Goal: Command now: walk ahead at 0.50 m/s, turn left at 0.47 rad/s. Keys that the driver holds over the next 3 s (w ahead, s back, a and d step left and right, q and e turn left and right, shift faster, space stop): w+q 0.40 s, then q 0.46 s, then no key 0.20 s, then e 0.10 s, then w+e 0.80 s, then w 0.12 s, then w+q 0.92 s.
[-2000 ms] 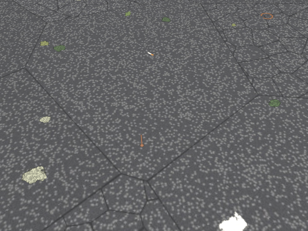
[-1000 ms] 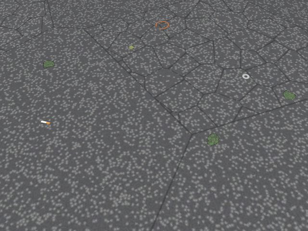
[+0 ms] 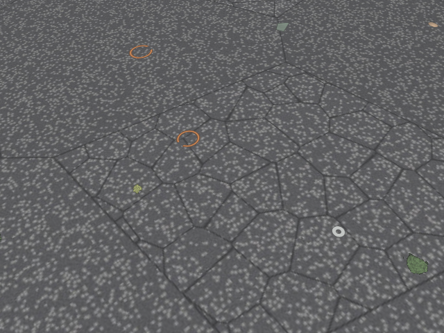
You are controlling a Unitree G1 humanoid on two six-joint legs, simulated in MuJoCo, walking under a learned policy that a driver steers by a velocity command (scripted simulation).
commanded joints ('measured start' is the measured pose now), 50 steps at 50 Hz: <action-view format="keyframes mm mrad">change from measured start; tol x32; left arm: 1 -12 112 34 -28 5 -23 2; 50 -122 160 26 -93 14 80 31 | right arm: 1 -6 -33 -13 -90 -3 13 4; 50 -56 -55 -16 -230 -24 103 -31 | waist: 1 -3 -156 13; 14 50 -114 60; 19 -80 179 -413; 50 -4 -207 -111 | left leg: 1 -188 87 -59 3 103 -14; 16 166 -97 168 -553 184 122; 19 943 294 -812 -806 19 437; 28 255 85 -178 -823 880 264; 39 320 3 -360 -574 435 117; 41 -5 -212 -163 -154 -347 -2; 50 84 -66 -4 -174 -119 -89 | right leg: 1 117 -280 213 -283 116 -175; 12 285 -297 -75 -251 268 -118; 16 314 -266 -160 130 804 -61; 19 -473 29 96 957 -436 59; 20 -576 -23 156 980 -348 35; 38 -132 31 154 54 118 59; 41 377 -413 560 0 816 -232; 50 46 -214 219 -118 301 -206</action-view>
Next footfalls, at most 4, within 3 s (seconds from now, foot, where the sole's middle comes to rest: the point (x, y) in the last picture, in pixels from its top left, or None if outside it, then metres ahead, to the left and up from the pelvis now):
0.34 left None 0.32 0.18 -0.78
0.80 right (216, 309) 0.57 0.07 -0.78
1.16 left None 0.36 0.25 -0.78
1.54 right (215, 293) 0.62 0.07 -0.78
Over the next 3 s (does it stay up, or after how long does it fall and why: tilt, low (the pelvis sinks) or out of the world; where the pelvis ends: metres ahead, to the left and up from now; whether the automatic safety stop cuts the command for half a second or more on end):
stays up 1.23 0.34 -0.03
